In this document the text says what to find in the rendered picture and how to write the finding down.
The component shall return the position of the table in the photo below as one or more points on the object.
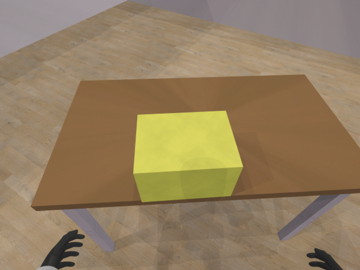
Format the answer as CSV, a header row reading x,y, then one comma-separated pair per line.
x,y
290,143

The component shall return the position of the carton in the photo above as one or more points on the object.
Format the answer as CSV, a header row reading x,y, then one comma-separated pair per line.
x,y
186,155

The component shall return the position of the left robot hand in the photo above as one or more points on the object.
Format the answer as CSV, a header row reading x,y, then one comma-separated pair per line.
x,y
58,253

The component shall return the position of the right robot hand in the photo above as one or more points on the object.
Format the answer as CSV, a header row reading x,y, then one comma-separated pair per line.
x,y
329,264

